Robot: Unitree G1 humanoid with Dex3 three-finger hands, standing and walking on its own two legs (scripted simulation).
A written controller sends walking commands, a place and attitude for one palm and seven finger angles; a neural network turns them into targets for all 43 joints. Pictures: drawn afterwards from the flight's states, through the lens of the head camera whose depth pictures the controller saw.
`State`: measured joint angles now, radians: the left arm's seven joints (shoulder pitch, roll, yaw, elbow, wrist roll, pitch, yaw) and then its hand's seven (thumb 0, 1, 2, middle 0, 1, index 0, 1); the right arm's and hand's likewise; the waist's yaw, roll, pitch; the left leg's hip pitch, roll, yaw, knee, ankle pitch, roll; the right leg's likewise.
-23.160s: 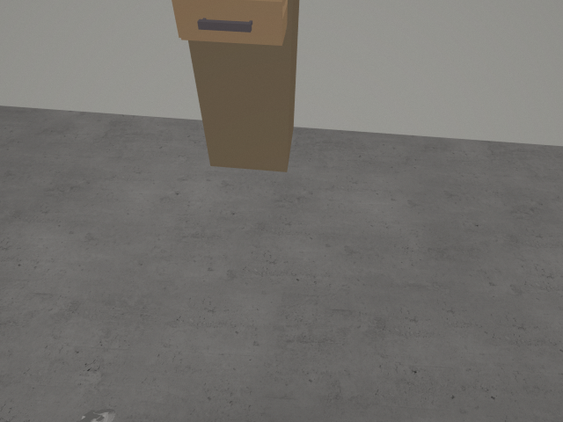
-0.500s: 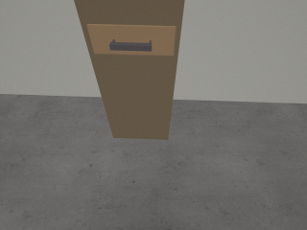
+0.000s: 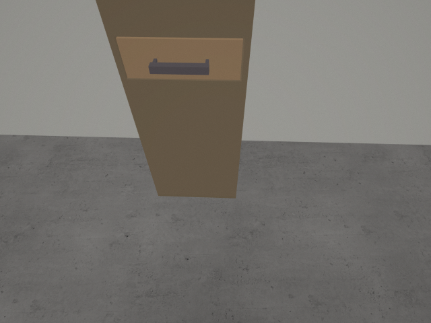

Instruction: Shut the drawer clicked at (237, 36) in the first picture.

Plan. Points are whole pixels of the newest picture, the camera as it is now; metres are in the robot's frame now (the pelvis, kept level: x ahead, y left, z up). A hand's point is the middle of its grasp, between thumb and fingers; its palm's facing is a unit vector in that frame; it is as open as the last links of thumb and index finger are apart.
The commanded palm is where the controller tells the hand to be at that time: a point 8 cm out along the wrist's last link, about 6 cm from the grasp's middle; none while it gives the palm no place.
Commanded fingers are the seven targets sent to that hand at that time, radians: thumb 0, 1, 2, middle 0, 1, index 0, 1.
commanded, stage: stand and wait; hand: left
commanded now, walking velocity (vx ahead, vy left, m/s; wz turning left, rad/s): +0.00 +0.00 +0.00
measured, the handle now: (180, 65) +0.82 +0.15 +0.05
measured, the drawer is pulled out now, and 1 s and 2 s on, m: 0.00 0.00 0.00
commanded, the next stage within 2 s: none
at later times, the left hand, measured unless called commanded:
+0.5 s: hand out of the picture +0.00 +0.16 -0.18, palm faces +0.05 -0.98 -0.18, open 7.3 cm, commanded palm none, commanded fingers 0.00 0.90 0.90 -0.20 -0.30 -0.20 -0.30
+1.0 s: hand out of the picture +0.00 +0.16 -0.18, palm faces +0.05 -0.98 -0.18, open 7.3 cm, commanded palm none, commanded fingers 0.00 0.90 0.90 -0.20 -0.30 -0.20 -0.30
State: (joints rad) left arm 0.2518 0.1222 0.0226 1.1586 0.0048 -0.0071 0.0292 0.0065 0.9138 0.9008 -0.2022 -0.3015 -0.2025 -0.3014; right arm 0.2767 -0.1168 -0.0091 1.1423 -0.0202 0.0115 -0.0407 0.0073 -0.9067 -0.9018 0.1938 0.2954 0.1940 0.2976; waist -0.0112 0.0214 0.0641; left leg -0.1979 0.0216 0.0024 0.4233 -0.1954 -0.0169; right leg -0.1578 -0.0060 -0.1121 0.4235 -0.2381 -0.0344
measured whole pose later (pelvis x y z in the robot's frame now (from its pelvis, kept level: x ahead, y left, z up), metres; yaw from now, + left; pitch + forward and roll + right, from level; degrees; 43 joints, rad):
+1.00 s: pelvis +0.01 -0.01 +0.00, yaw +0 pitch -2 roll +0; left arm 0.27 0.13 0.02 1.16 0.00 -0.01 0.03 0.01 0.91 0.90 -0.20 -0.30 -0.20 -0.30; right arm 0.28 -0.12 -0.01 1.15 -0.02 0.01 -0.04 0.01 -0.91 -0.90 0.19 0.30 0.19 0.30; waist -0.01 0.01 0.06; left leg -0.17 0.04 0.00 0.41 -0.20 -0.03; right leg -0.12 0.01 -0.11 0.39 -0.24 -0.04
